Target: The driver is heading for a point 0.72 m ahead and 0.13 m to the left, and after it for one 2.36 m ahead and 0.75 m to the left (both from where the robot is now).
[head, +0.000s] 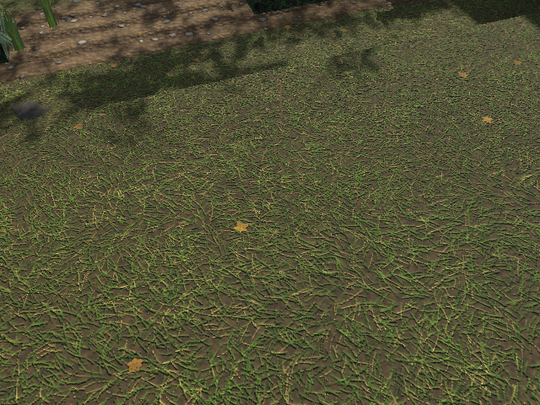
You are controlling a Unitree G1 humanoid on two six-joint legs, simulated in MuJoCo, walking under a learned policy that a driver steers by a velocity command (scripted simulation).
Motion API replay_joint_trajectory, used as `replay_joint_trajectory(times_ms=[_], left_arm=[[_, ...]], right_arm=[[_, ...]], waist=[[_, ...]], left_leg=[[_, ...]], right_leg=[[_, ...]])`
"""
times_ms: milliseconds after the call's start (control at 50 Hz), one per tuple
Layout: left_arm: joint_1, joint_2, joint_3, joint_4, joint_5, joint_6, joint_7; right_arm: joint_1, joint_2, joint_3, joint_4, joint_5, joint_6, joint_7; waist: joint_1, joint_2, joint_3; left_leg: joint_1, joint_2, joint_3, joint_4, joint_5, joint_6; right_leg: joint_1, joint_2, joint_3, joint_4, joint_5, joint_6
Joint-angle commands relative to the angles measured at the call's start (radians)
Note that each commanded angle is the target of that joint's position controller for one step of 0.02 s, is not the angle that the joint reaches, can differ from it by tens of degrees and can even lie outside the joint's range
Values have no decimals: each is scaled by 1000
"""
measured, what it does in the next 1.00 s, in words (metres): goes down, turning left: left foot, then right foot 0.18 m lower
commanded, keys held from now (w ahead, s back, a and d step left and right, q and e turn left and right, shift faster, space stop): w+e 0.02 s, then w+q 0.96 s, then q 0.02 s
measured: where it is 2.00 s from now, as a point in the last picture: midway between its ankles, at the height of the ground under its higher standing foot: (271, 348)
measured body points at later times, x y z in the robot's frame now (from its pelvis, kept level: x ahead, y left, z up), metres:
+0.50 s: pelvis +0.25 +0.03 -0.02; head +0.25 +0.02 +0.43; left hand +0.40 +0.26 -0.13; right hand +0.22 -0.20 -0.17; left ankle +0.19 +0.10 -0.73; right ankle +0.35 -0.12 -0.66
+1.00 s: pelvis +0.54 -0.02 -0.18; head +0.54 -0.02 +0.27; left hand +0.41 +0.17 -0.33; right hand +0.71 -0.21 -0.32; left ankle +0.61 +0.16 -0.82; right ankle +0.54 -0.11 -0.91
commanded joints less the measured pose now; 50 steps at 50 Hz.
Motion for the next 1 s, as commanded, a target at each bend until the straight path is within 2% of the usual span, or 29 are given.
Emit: replay_joint_trajectory(times_ms=[20, 120, 180, 240, 260, 280, 320, 340, 360, 420, 480, 520, 540, 560, 600, 620, 660, 700, 740, 760, 780, 800, 820, 840, 860, 900, 920, 940, 1000], left_arm=[[59, 4, -19, -8, -4, -16, -15], [82, 112, 7, 0, 20, -6, -34], [112, 118, 6, 16, 88, 18, -46], [29, 122, -2, -35, 61, 19, -12], [17, 156, 4, -56, 19, 17, -14], [17, 164, 9, -59, 34, 11, -28], [254, -52, -45, -21, 51, -11, -51], [152, 34, -24, -104, 13, -2, -38], [31, 133, -3, -121, 13, 11, -13], [46, 23, -55, -111, 73, 48, 8], [-70, -25, -85, -165, 57, 52, -8], [56, 4, -81, -135, 73, 43, -39], [-100, 25, -85, -183, 71, 41, -38], [-194, 47, -82, -206, 100, 44, -34], [-369, 23, -85, -239, 87, 49, -24], [-363, -1, -105, -227, 79, 48, -33], [-280, -18, -108, -254, 45, 61, -37], [-102, 28, -93, -203, 61, 70, -30], [225, 152, -44, -62, 37, 67, -16], [417, 227, 0, 17, 39, 65, -4], [519, 237, 11, 23, 47, 56, -16], [382, 226, 0, -58, 58, 60, -40], [309, 191, -7, -84, 84, 75, -45], [201, 157, -17, -96, 60, 80, -50], [179, 24, -57, -73, 60, 68, -48], [85, -105, -97, -90, 66, 29, -17], [45, -69, -83, -89, 44, -5, 6], [35, -65, -86, -85, 32, -21, 25], [266, 24, -64, 47, 50, -27, 41]], right_arm=[[-50, -20, 0, -117, -13, -8, -39], [-115, 7, 20, -123, 10, 17, -6], [47, -42, 5, -64, -19, -15, 32], [106, -131, -34, -69, -7, -43, 18], [120, -136, -45, -60, 14, -50, 13], [242, -131, -50, -23, 27, -61, 5], [274, -200, -39, -44, 15, -62, -1], [250, -211, -65, -30, -3, -74, 17], [161, -139, -50, -30, 11, -73, 24], [10, 33, 15, -43, 1, -52, 2], [116, -30, 7, 3, 22, -46, -5], [100, -104, -3, -19, -16, -45, -1], [189, -37, 10, 15, -26, -53, -31], [342, -26, 14, 39, 23, -60, -60], [579, 19, 21, 117, 26, -57, -77], [464, 46, 31, 62, 46, -44, -65], [278, -108, 17, 11, -11, -23, 13], [241, -107, 16, -25, 23, -36, 27], [178, -143, 19, -17, 50, -16, 31], [199, -111, 27, 6, 44, -7, 49], [396, 41, 45, 31, 24, -10, 69], [525, 31, 37, 36, 25, 4, 83], [387, -25, 22, -24, 27, 23, 80], [292, -19, 24, -71, 27, 33, 52], [207, -11, 23, -64, 32, 33, 30], [177, 52, 51, -65, 3, 34, 17], [125, 88, 56, -58, -3, 31, 32], [87, 38, 43, -56, 5, 26, 46], [-39, 1, 26, -90, 37, 13, 56]], waist=[[-24, -78, -6], [-9, -79, 27], [-49, -92, 12], [-104, -68, 24], [-117, -31, 19], [-158, -15, -16], [-45, 119, -192], [-80, 96, -4], [-82, -23, 63], [-4, -69, 48], [-44, -9, -23], [10, -1, -43], [-90, -40, -37], [-191, 8, -12], [-306, 46, 18], [-286, -35, 31], [-138, 62, 61], [-33, -8, 107], [88, -48, 104], [146, -106, 61], [62, -290, -286], [-19, -269, -418], [24, -192, -286], [0, -173, -167], [-23, -66, -19], [-126, -23, 126], [-109, -62, 70], [-87, -83, 74], [-30, -95, 46]], left_leg=[[-240, 31, -103, -8, 7, 32], [-13, -42, 34, -355, 332, -44], [98, -65, 30, -143, 524, -30], [149, -99, 76, -199, 308, -7], [221, -168, 160, -385, 172, -8], [341, -194, 105, -449, 152, 41], [529, 208, -627, -628, 1060, 486], [377, 292, -868, -732, 625, 524], [307, 266, -820, -720, 420, 472], [-18, 81, -529, -709, 313, 356], [-232, -60, -295, -671, 340, 281], [-464, -121, -237, -560, 353, 248], [-157, -99, -335, -494, 184, 224], [219, -75, -385, -391, 96, 243], [476, -41, -531, -253, 60, 252], [193, -99, -443, -263, -40, 225], [-496, -107, -444, -368, -124, 240], [-550, -134, -456, -252, -217, 205], [-399, -165, -460, 96, -172, 110], [-374, -212, -375, 355, -32, 33], [-585, -295, -243, 828, -312, -20], [-715, -248, -179, 942, -290, -9], [-857, -221, -132, 1034, -238, -13], [-963, -146, -161, 1031, -59, -17], [-958, -81, -177, 910, 148, 26], [-708, 78, -209, 422, 432, 54], [-555, 65, -158, 250, 483, 59], [-493, 43, -117, 56, 570, 40], [-583, 32, -122, -224, 591, 18]], right_leg=[[89, -281, 456, -357, -48, -232], [-183, -171, 169, -392, 39, -142], [-218, -217, 153, -237, 114, -133], [-114, -244, 138, -29, 348, -118], [-92, -197, 105, 93, 399, -141], [-116, -138, 83, 358, 435, -126], [-397, 3, 138, 971, -410, 42], [-643, -23, 221, 1034, -352, 85], [-732, -81, 237, 1067, -266, 101], [-577, -179, 201, 756, -74, 134], [-305, -183, 3, 513, 19, 157], [-34, -133, -86, 671, 142, 141], [-325, -201, 120, 517, 361, 151], [-686, -183, 113, 334, 407, 150], [-954, -194, 119, 186, 375, 146], [-669, -204, 79, -105, 602, 117], [33, -169, -30, 106, 687, 107], [228, -176, -35, 72, 562, 129], [442, -227, -17, -218, 690, 118], [583, -281, -17, -299, 702, 55], [1010, -427, 97, 186, 1163, -173], [1007, -541, 266, 176, 1175, -294], [851, -549, 308, 71, 928, -275], [610, -617, 442, -107, 152, -265], [370, -526, 381, -223, -204, -166], [-45, -541, 294, -356, 29, -196], [-92, -419, 114, -386, 66, -171], [-113, -389, 50, -419, 48, -166], [197, -464, 23, -379, 496, -190]])
Keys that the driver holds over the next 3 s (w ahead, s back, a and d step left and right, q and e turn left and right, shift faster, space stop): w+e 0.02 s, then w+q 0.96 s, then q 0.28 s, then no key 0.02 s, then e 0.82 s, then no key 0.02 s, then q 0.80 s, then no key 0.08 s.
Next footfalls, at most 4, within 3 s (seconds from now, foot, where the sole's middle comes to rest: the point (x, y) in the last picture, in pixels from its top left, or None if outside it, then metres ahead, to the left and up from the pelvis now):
0.28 left None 0.23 0.11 -0.76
0.76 right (333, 402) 0.58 -0.10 -0.95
1.28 left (225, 357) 0.71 0.21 -0.95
1.80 right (305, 325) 0.82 -0.02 -0.95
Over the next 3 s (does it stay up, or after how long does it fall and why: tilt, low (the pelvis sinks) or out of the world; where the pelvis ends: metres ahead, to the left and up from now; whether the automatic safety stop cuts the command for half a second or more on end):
stays up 0.78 0.09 -0.16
